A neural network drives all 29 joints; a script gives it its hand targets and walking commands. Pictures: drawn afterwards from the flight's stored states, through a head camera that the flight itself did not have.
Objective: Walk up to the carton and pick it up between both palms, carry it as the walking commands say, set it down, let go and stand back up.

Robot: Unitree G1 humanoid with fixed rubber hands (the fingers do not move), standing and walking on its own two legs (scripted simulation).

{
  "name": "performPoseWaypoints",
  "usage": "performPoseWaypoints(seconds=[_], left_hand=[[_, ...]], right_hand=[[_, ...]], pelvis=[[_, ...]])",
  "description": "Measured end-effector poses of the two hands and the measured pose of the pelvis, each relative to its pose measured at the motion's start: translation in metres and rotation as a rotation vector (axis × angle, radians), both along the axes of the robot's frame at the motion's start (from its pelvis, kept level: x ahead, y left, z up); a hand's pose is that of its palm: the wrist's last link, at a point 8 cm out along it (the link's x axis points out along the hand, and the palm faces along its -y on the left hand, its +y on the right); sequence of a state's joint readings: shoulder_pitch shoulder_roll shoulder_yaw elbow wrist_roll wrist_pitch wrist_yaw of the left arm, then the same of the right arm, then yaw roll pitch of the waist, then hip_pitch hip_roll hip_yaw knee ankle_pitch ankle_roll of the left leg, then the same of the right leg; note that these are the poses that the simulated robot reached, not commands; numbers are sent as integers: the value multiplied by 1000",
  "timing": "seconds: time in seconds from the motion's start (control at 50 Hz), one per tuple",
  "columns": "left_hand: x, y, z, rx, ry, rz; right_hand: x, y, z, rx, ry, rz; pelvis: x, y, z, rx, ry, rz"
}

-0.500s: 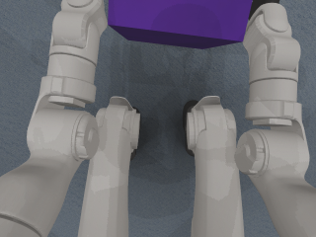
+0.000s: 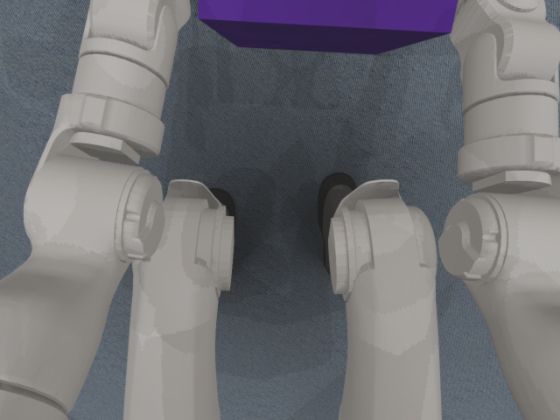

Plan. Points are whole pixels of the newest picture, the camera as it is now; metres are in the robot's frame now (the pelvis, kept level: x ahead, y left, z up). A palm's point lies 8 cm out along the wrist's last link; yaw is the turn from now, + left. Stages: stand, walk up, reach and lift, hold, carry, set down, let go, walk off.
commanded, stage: set down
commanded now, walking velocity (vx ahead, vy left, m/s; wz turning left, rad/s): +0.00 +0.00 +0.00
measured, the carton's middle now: out of the picture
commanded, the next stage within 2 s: none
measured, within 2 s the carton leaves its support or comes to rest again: rests again in 0.84 s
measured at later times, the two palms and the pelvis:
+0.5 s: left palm out of the picture +0.55 +0.12 -0.18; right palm out of the picture +0.54 -0.18 -0.18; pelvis -0.01 -0.01 -0.02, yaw +1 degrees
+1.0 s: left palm out of the picture +0.55 +0.11 -0.20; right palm out of the picture +0.53 -0.19 -0.20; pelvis +0.00 +0.00 -0.03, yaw +1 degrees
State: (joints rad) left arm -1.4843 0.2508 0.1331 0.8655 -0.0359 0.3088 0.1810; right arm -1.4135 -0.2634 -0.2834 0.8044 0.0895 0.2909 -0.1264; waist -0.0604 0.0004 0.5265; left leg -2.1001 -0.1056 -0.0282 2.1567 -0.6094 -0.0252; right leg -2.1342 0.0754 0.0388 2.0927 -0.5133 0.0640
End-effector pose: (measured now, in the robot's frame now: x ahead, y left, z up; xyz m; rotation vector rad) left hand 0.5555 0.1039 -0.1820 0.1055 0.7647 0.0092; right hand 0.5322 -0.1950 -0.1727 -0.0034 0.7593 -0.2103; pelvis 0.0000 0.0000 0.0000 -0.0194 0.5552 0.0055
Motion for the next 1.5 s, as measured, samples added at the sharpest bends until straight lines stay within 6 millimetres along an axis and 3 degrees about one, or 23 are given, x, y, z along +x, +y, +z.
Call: performPoseWaypoints(seconds=[0.1,0.3,0.5,0.7,1.2,1.5], left_hand=[[4,6,4,-10,-29,41],[-7,16,0,-8,-5,56],[-3,12,-3,-19,-5,35],[-7,16,-19,-28,16,30],[-6,8,-20,-45,3,-7],[-5,8,-20,-58,12,-2]], right_hand=[[5,6,-6,30,-30,4],[5,15,-4,22,-8,31],[4,11,-5,9,-6,26],[8,13,-16,9,15,36],[-4,2,-27,15,28,36],[-4,3,-27,26,35,16]], pelvis=[[1,0,-9,13,-16,-1],[-5,-5,-18,24,-53,6],[-8,-6,-24,8,-54,12],[-1,-3,-26,-3,-41,14],[2,-3,-34,0,-52,14],[17,-5,-36,-4,35,9]])
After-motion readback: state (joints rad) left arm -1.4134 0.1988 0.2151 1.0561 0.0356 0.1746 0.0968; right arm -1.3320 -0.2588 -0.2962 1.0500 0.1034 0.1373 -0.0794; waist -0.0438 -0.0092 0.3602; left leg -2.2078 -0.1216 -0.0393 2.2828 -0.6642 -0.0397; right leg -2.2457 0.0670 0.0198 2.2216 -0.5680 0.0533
